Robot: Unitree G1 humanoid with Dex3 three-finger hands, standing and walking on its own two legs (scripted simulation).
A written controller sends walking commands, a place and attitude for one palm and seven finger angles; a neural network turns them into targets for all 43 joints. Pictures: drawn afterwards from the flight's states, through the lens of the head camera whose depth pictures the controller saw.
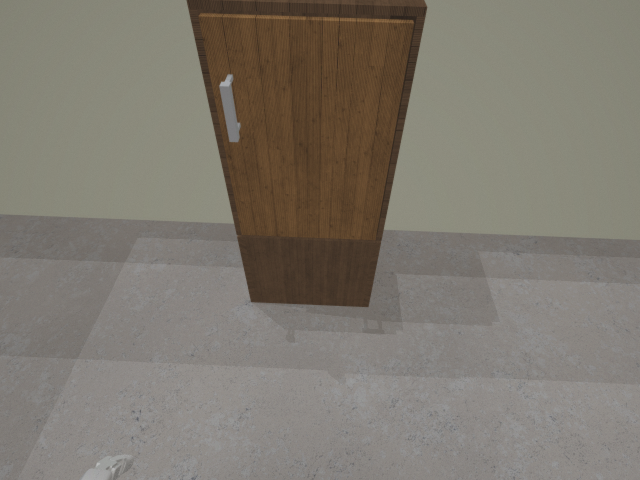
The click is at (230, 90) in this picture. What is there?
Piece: cupboard door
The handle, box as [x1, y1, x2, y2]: [219, 74, 240, 141]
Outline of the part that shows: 228,74 225,81 221,82 219,87 229,141 237,141 239,137 238,130 240,125 236,122 230,84 232,80 232,74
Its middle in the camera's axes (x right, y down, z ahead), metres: -0.19 -0.27 +0.82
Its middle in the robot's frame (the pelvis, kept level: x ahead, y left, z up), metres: +0.80 +0.23 +0.06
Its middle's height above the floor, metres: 0.82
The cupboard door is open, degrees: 0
